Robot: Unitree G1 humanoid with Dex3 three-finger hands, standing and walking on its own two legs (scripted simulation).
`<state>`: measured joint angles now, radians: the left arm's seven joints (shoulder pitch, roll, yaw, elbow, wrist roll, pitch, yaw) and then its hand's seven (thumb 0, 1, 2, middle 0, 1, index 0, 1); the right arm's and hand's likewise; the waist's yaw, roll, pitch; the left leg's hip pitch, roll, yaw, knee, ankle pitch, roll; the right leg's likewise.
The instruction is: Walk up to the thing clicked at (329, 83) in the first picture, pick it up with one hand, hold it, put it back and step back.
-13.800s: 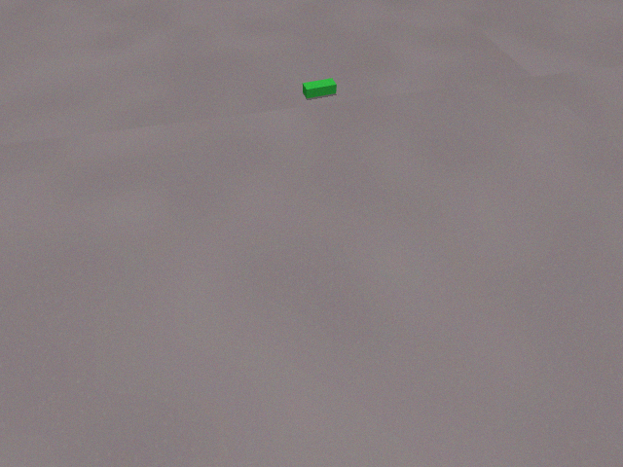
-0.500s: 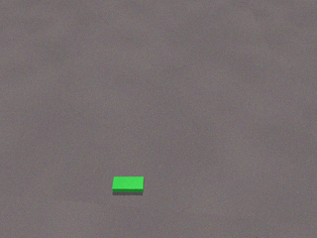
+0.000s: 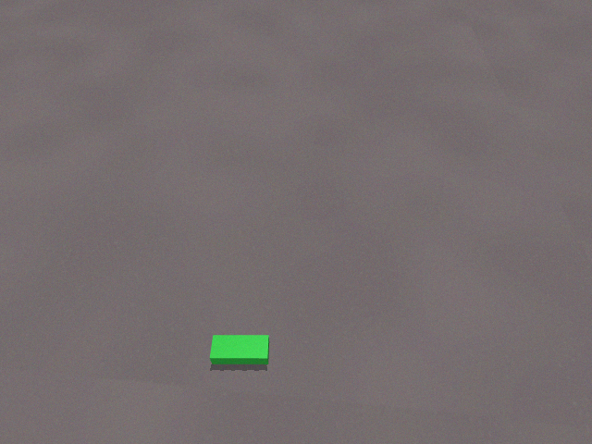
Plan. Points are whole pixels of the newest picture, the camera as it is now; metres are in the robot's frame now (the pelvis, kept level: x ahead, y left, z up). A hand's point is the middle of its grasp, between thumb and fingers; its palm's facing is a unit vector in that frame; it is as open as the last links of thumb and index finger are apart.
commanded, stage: stand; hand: left
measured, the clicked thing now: (240, 349) +0.52 +0.17 -0.75
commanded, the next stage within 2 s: walk up in 1.36 s
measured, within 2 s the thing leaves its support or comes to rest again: neither
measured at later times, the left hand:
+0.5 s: hand out of the picture +0.07 +0.26 -0.16, palm faces -0.02 -0.94 -0.34, open 7.4 cm
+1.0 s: hand out of the picture +0.05 +0.25 -0.16, palm faces -0.01 -0.94 -0.34, open 7.4 cm
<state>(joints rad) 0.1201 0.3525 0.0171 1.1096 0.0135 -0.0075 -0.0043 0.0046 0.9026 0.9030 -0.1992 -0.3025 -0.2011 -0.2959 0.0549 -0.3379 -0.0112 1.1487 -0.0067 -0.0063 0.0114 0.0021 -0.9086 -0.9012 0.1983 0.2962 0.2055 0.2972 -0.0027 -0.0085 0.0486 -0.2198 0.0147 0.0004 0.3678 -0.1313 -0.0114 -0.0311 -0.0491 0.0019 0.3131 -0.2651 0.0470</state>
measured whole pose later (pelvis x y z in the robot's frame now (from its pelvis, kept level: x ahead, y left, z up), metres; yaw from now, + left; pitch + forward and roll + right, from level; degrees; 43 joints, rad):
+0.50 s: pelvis +0.00 +0.00 +0.00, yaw +0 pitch -1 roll +0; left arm 0.13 0.36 0.01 1.11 0.01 0.00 0.00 0.00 0.90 0.90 -0.20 -0.30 -0.20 -0.30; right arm 0.07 -0.34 -0.01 1.15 -0.01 -0.01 0.01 0.00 -0.91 -0.90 0.20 0.30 0.21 0.30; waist 0.00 -0.01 0.05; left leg -0.21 0.01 0.00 0.36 -0.13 -0.01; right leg -0.02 -0.05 0.00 0.31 -0.27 0.05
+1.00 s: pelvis +0.00 +0.00 +0.00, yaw +1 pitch -2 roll +0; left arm 0.15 0.36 0.01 1.10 0.01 0.00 -0.01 0.00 0.90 0.90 -0.20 -0.30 -0.20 -0.30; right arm 0.09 -0.34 -0.01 1.14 -0.01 -0.01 0.01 0.00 -0.91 -0.90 0.20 0.30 0.21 0.30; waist 0.00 -0.01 0.05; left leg -0.21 0.02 -0.01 0.37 -0.13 -0.02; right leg -0.02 -0.05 -0.01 0.31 -0.27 0.04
